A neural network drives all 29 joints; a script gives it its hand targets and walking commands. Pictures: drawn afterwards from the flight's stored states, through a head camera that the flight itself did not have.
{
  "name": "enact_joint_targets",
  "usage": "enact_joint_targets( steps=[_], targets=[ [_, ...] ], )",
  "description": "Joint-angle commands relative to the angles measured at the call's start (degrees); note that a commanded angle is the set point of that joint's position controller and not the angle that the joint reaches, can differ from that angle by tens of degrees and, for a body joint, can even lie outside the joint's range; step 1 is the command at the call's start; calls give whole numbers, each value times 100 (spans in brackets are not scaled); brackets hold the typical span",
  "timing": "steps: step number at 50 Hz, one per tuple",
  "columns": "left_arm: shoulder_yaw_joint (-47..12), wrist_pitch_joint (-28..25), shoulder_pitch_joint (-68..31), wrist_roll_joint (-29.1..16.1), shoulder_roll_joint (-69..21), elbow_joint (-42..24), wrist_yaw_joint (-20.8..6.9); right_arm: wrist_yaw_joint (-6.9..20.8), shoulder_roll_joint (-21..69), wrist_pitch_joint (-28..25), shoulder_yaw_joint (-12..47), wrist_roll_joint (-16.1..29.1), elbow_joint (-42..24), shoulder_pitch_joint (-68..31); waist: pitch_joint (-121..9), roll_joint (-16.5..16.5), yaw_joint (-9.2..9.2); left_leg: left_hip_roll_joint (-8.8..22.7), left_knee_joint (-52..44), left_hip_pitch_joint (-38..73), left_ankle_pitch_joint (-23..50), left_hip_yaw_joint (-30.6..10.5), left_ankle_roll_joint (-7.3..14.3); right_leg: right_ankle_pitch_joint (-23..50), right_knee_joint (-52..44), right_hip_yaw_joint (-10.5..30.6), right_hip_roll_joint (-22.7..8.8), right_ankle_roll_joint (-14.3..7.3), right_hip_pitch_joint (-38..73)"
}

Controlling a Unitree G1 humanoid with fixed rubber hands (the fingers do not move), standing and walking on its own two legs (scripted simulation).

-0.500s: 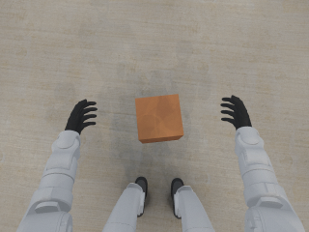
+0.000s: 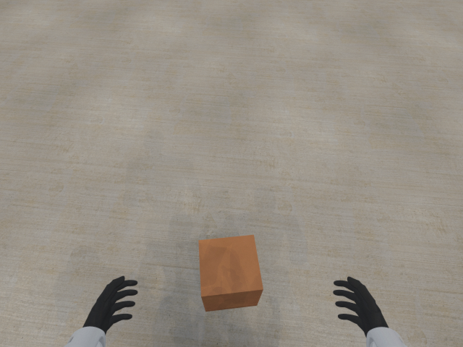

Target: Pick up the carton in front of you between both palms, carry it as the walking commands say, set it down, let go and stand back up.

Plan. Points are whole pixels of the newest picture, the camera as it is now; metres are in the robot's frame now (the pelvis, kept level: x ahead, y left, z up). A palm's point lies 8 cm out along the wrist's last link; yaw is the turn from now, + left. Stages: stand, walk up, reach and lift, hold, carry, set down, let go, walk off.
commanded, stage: let go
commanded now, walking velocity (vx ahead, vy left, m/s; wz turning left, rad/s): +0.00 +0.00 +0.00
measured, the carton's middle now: (229, 274) +0.42 +0.02 -0.65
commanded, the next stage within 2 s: stand in 0.42 s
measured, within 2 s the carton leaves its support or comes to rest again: neither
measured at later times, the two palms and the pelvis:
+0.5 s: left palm (86, 324) +0.16 +0.26 -0.07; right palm (380, 341) +0.14 -0.24 -0.08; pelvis +0.00 +0.00 -0.01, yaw +0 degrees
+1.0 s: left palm (64, 332) +0.15 +0.30 -0.10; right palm (399, 343) +0.14 -0.28 -0.08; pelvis +0.02 +0.02 +0.00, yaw +0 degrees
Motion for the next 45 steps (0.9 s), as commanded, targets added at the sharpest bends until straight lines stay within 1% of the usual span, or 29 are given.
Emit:
enact_joint_targets(
  steps=[1, 4, 8, 16, 17, 18, 21, 22, 23, 24, 25, 26, 27, 30, 33, 39, 45],
  targets=[
    [152, 112, -332, 33, 558, -588, -12, 52, -483, 114, -86, 7, -657, -196, -154, -123, -70, 29, -381, 349, 700, 222, -126, 770, -473, -46, -144, 215, 478],
    [179, 288, -316, 85, 562, -587, -11, 94, -501, 290, -68, 4, -732, -178, 91, -65, -51, 28, -381, 418, 587, 237, -123, 660, -489, -61, -159, 206, 538],
    [213, 452, -283, 142, 558, -580, -9, 121, -511, 451, -73, -4, -794, -199, 204, -4, -8, 40, -343, 494, 637, 232, -125, 701, -449, -67, -153, 191, 645],
    [214, 523, -328, 164, 545, -685, -6, 102, -506, 533, -110, -54, -829, -162, 88, -49, -69, 50, -279, 743, 993, 202, -121, 1067, -352, -68, -127, 190, 755],
    [207, 832, -507, 287, 670, -1021, 141, -3, -562, 353, -137, 15, -470, 165, -214, 134, -129, -95, -101, 644, 926, 245, -145, 1393, -188, -47, -147, 144, 1008],
    [136, 907, -413, 223, 637, -939, 208, -54, -559, 310, -113, 40, -603, 67, -157, -8, -157, -75, -87, 606, 869, 210, -124, 1471, -142, -30, -125, 168, 938],
    [84, 985, -373, 150, 614, -921, 289, -82, -589, 281, -34, 88, -675, -75, -77, -75, -65, -54, -60, 429, 790, 191, -122, 1357, -121, -40, -111, 151, 894],
    [299, 512, -484, 132, 1315, -62, 494, -286, -1132, 155, -174, -202, 92, -259, 73, -638, 14, 305, -13, -168, 517, -61, -194, 414, -165, 135, -422, 232, 54],
    [291, 294, -401, 199, 1288, 16, 540, -349, -1257, 67, -227, -234, 139, -90, 10, -518, -34, 342, -4, -57, 321, -136, -139, 51, -232, 287, -454, 164, -37],
    [263, 161, -459, 250, 1214, 128, 535, -356, -1249, -4, -206, -246, 279, -106, -6, -348, -63, 387, -57, -124, 92, -206, -128, -245, -267, 360, -480, 138, -143],
    [250, 67, -506, 272, 1184, 218, 522, -354, -1236, -69, -189, -241, 365, -130, -42, -186, -73, 421, -121, -173, -75, -276, -102, -336, -262, 390, -484, 120, -131],
    [236, -5, -520, 275, 1155, 323, 510, -361, -1201, -117, -170, -230, 441, -188, -81, -67, -68, 459, -169, -228, -139, -330, -78, -247, -210, 385, -477, 110, -63],
    [231, -58, -552, 265, 1182, 432, 482, -348, -1218, -157, -156, -228, 514, -254, -226, 16, -56, 487, -175, -216, 40, -365, -50, 54, -145, 376, -476, 109, 64],
    [223, -170, -539, 262, 1271, 717, 465, -342, -1268, -220, -133, -209, 708, -306, -500, 12, -41, 535, -66, -35, 833, -370, -36, 800, -57, 380, -529, 115, 285],
    [212, -228, -516, 252, 1360, 938, 502, -372, -1367, -251, -141, -192, 892, -253, -629, 63, -69, 577, -4, 159, 1375, -386, -34, 1265, 1, 389, -558, 108, 360],
    [179, -294, -498, 243, 1493, 1289, 549, -425, -1542, -289, -139, -175, 1186, -261, -635, 57, -95, 633, -22, 343, 1859, -425, -6, 1638, -9, 401, -603, 97, 447],
    [152, -326, -522, 228, 1547, 1567, 567, -448, -1632, -316, -110, -152, 1449, -324, -599, 6, -90, 655, -80, 464, 2141, -442, 5, 1822, -72, 406, -648, 90, 537]
  ],
)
